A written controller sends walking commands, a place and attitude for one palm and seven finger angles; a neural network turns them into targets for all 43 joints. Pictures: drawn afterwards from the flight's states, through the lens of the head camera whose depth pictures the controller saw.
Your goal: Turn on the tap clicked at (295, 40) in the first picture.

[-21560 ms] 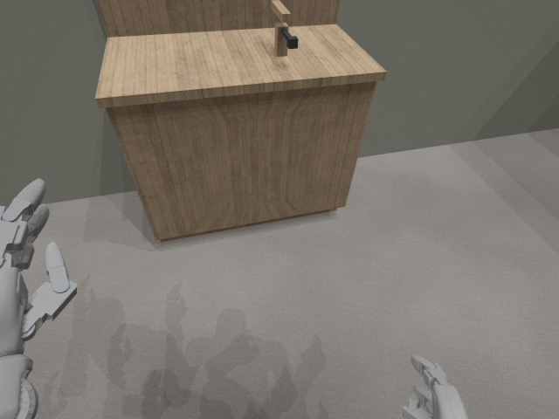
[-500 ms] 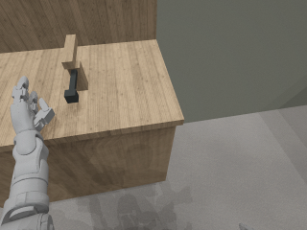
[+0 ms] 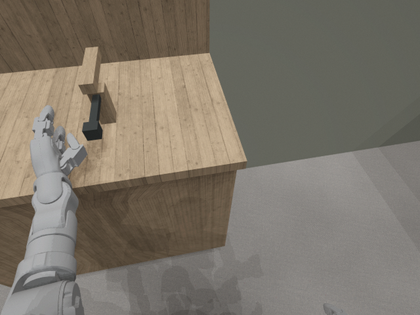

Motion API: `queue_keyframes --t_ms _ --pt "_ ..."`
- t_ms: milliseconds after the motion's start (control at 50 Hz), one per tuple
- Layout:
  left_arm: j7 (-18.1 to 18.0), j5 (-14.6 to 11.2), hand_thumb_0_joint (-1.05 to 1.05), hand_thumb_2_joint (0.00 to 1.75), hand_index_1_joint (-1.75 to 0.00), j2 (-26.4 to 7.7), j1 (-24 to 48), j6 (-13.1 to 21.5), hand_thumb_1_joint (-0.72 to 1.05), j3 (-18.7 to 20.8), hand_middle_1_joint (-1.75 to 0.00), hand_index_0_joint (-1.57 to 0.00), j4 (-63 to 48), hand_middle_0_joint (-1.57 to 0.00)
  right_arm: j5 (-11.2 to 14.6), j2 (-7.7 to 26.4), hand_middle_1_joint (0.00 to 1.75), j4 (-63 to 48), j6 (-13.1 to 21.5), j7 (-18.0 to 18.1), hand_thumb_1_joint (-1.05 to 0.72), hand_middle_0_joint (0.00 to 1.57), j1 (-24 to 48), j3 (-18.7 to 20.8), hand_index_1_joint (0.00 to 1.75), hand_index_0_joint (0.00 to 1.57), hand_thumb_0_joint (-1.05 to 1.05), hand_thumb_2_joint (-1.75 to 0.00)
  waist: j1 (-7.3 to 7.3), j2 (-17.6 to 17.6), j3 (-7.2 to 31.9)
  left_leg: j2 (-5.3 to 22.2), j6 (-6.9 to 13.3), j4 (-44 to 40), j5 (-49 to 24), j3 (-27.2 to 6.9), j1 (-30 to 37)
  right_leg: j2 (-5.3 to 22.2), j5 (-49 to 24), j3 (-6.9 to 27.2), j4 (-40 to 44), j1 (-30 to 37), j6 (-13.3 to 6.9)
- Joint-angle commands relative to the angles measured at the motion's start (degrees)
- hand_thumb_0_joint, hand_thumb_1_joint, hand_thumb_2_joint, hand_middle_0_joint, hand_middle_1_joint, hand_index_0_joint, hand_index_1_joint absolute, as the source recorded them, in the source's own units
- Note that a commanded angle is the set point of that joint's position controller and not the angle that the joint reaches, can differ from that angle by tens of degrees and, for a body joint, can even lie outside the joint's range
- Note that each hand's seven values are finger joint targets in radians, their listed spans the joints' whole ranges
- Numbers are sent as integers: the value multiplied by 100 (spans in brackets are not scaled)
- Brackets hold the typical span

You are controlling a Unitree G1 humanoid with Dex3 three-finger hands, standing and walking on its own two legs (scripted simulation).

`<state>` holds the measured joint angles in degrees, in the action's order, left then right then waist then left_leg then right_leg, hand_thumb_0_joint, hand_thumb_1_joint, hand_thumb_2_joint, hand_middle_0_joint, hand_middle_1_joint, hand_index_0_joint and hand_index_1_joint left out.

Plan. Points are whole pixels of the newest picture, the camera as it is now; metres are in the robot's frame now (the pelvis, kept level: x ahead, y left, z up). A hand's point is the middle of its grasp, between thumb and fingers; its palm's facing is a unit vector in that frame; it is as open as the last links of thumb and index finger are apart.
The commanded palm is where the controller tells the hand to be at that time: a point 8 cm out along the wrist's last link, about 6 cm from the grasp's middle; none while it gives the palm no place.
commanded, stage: push the lever round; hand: left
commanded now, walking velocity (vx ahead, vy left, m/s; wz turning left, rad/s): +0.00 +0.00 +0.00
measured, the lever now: (92, 130) +0.43 +0.26 +0.10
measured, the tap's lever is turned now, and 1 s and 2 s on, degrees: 0 19 42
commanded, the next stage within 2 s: none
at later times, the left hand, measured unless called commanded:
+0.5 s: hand (97, 148) +0.39 +0.24 +0.09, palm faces +0.44 -0.90 -0.05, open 7.8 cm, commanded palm +0.35 +0.27 +0.10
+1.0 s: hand (116, 143) +0.41 +0.20 +0.09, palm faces +0.54 -0.84 -0.05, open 7.7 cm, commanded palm +0.36 +0.24 +0.10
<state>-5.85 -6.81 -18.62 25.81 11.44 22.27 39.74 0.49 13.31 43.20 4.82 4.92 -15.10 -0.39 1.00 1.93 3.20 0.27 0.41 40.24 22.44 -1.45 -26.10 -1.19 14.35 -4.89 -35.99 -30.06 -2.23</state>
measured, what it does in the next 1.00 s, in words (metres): stands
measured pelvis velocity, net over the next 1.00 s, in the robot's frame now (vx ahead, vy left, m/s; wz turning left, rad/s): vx -0.01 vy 0.00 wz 0.01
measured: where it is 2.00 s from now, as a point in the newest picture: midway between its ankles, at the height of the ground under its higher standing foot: outside the picture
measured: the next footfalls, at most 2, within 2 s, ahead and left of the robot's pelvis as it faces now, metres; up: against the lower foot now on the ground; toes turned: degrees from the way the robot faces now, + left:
none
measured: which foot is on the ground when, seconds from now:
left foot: down 0.00-1.00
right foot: down 0.00-1.00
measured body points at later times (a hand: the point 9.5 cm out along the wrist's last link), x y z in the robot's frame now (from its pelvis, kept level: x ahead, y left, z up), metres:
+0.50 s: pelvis +0.00 +0.00 +0.00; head +0.03 -0.01 +0.45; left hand +0.36 +0.28 +0.10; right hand +0.11 -0.25 -0.12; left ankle -0.03 +0.11 -0.72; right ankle +0.04 -0.10 -0.72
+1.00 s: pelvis -0.01 +0.00 +0.00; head +0.03 -0.01 +0.45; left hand +0.37 +0.25 +0.10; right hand +0.10 -0.25 -0.13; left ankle -0.03 +0.11 -0.72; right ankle +0.04 -0.10 -0.72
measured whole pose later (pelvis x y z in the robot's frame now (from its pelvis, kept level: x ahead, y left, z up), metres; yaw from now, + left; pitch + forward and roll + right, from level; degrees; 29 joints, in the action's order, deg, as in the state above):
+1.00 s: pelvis -0.01 +0.00 +0.00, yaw +0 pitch +8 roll -1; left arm -23.8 -1.2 -8.8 30.2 10.7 15.8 39.8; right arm -1.9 12.2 44.5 3.3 4.1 -12.9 0.3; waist 1.4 2.0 4.3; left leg -0.2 0.1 40.2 21.5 -1.7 -26.8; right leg -0.7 13.9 -5.1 -36.7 -30.9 -2.5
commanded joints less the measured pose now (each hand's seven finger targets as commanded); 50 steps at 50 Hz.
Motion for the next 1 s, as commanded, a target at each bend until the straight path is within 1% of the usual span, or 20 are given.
queue_keyframes --t_ms 0,60,140,180,200,260,360,400,440,480,520,580,620,680,720,800,840,900,920,980 --pt "-10 37 0 90 -15 -1408 2198 583 90 79 -15 -15 -1474 -15 -8 814 30 -604 287 44 -90 20 -22 266 30 20 0 -90 56 229 1874 -98 21 -582 -1566 27 -1 54 -1314 402 250 1747 62" --pt "-5 10 0 90 -15 -1460 1880 661 90 181 -15 -15 -1465 -15 -8 826 30 -600 288 11 -90 20 -62 288 30 20 0 -90 -27 181 1995 -99 22 -550 -1720 32 -23 50 -1506 408 187 1871 54" --pt "15 -10 0 90 -15 -1179 1885 532 90 -63 -15 -15 -1389 -15 30 821 30 -612 270 -4 -90 20 -21 280 30 20 0 -90 57 183 1715 -96 26 -587 -1614 52 -75 66 -1434 395 252 1731 69" --pt "-40 -15 0 90 -15 -1348 1700 458 90 133 -15 -15 -1370 -15 40 845 30 -640 248 4 -90 20 -14 307 30 20 0 -90 -24 91 1731 -94 43 -609 -1557 60 -121 70 -1387 412 258 1821 64" --pt "-70 -11 0 90 -15 -1223 1870 441 90 -13 -15 -15 -1466 -15 38 836 30 -658 242 4 -90 20 9 290 30 20 0 -90 38 48 1689 -97 40 -629 -1496 48 -109 74 -1310 395 286 1764 74" --pt "-188 29 0 90 -15 -1227 1845 448 90 42 -15 -15 -1435 -15 22 829 30 -646 246 0 -90 20 18 300 30 20 0 -90 25 -69 1638 -89 49 -639 -1451 47 -113 64 -1224 391 303 1733 79" --pt "-324 156 0 90 -15 -908 2054 593 90 -299 -15 -15 -1748 -15 -12 775 30 -660 276 -23 -90 20 64 290 30 20 0 -90 51 258 1755 -90 3 -630 -1575 44 95 55 -1271 366 275 1650 53" --pt "-360 167 0 90 -15 -982 2028 605 90 -243 -15 -15 -1681 -15 -20 793 30 -637 274 -18 -90 20 71 296 30 20 0 -90 56 107 1761 -80 1 -625 -1555 20 76 50 -1245 363 271 1657 51" --pt "-437 164 0 90 -15 -652 2228 566 90 -511 -15 -15 -1667 -15 -9 751 30 -637 271 -16 -90 20 133 278 30 20 0 -90 132 156 1629 -79 -10 -654 -1394 5 106 56 -1057 335 316 1497 64" --pt "-533 152 0 90 -15 -594 2290 510 90 -516 -15 -15 -1508 -15 -18 761 30 -597 286 -9 -90 20 152 266 30 20 0 -90 135 -5 1522 -87 -6 -671 -1225 -25 16 66 -894 332 366 1454 68" --pt "-682 210 0 90 -15 -817 2272 478 90 -291 -15 -15 -1536 -15 -54 783 30 -591 248 7 -90 20 165 274 30 20 0 -90 54 -21 1689 -106 9 -669 -1225 -15 -2 73 -875 349 349 1577 71" --pt "-876 313 0 90 -15 -352 2427 489 90 -650 -15 -15 -1721 -15 -83 688 30 -589 264 -32 -90 20 190 265 30 20 0 -90 95 207 1859 -108 -59 -637 -1529 -9 194 71 -1119 304 300 1525 51" --pt "-1001 369 0 90 -15 -527 2283 478 90 -459 -15 -15 -1608 -15 -115 726 30 -543 241 -39 -90 20 143 282 30 20 0 -90 44 57 1870 -90 -85 -624 -1628 -34 154 56 -1165 287 278 1565 46" --pt "-1135 405 0 90 -15 -198 2428 435 90 -707 -15 -15 -1579 -15 -120 680 30 -557 213 -51 -90 20 226 264 30 20 0 -90 119 -91 1734 -98 -44 -634 -1446 0 59 83 -1086 297 313 1525 66" --pt "-1251 476 0 90 -15 -319 2564 426 90 -628 -15 -15 -1526 -15 -131 698 30 -526 184 -30 -90 20 251 259 30 20 0 -90 112 -67 1656 -92 -46 -669 -1290 -39 12 84 -889 301 334 1478 57" --pt "-1502 561 0 90 -15 19 2813 407 90 -832 -15 -15 -1542 -15 -177 656 30 -503 176 -48 -90 20 255 277 30 20 0 -90 160 28 1833 -110 -82 -614 -1431 -34 128 84 -990 278 287 1412 47" --pt "-1618 604 0 90 -15 -149 2646 375 90 -634 -15 -15 -1423 -15 -192 671 30 -493 137 -43 -90 20 243 290 30 20 0 -90 94 -121 1861 -110 -71 -622 -1422 -36 39 92 -987 284 285 1508 49" --pt "-1766 631 0 90 -15 -75 2713 342 90 -627 -15 -15 -1308 -15 -221 654 30 -488 108 -44 -90 20 275 291 30 20 0 -90 119 -332 1834 -128 -16 -593 -1330 27 -128 117 -1014 341 322 1604 81" --pt "-1823 671 0 90 -15 -225 2744 330 90 -504 -15 -15 -1275 -15 -223 667 30 -467 75 -32 -90 20 288 289 30 20 0 -90 80 -202 1851 -130 -21 -615 -1250 15 -128 120 -898 351 329 1595 70" --pt "-1964 770 0 90 -15 135 3044 355 90 -815 -15 -15 -1409 -15 -251 606 30 -488 81 -56 -90 20 294 296 30 20 0 -90 149 -53 1928 -135 -27 -591 -1361 37 -24 117 -1020 340 304 1542 60"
